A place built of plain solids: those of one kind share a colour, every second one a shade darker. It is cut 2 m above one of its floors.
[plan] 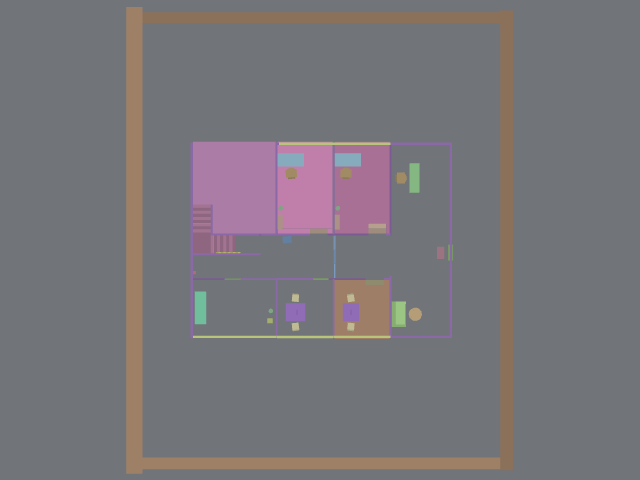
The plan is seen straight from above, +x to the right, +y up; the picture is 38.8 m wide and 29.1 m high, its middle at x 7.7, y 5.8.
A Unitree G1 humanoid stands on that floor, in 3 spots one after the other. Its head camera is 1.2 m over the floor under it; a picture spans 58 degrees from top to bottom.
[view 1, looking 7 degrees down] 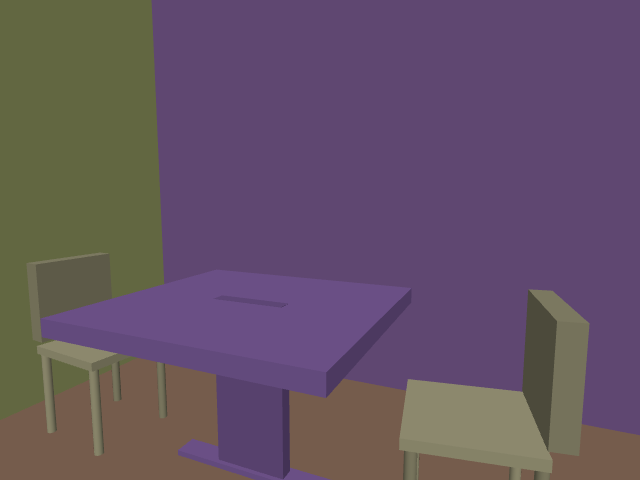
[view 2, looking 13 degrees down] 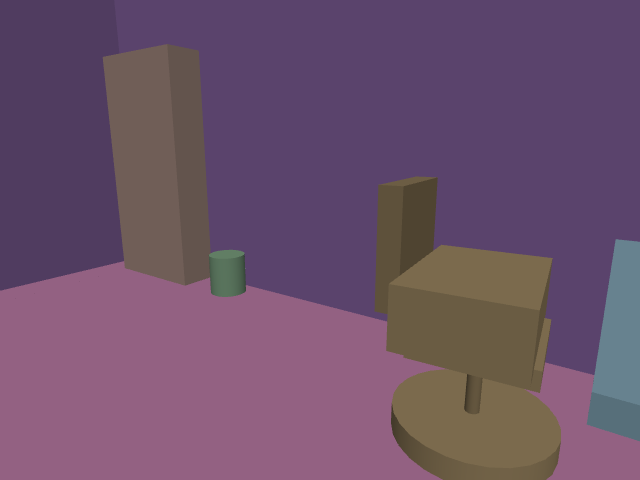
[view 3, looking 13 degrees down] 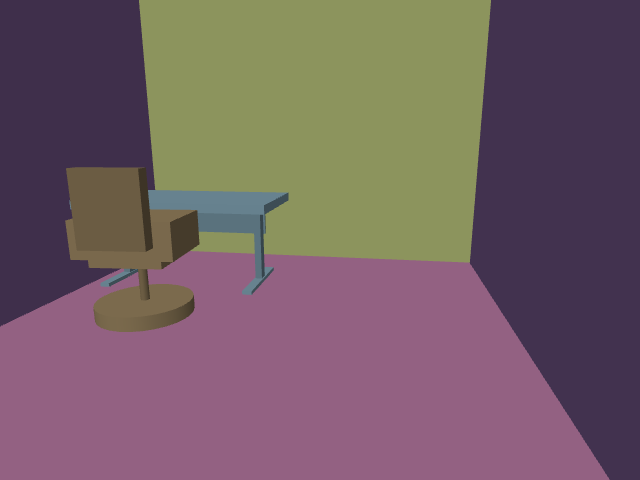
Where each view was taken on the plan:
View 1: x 11.02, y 2.37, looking -156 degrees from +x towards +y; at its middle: wall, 2.69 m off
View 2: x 7.63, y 10.26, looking -145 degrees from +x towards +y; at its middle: wall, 3.14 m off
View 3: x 7.63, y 7.19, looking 99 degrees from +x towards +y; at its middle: glazing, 4.54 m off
